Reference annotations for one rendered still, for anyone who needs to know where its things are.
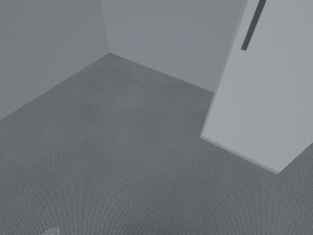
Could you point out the fridge door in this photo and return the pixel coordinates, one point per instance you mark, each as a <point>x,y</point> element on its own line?
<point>263,108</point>

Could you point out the handle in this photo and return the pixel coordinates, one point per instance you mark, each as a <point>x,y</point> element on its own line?
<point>253,23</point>

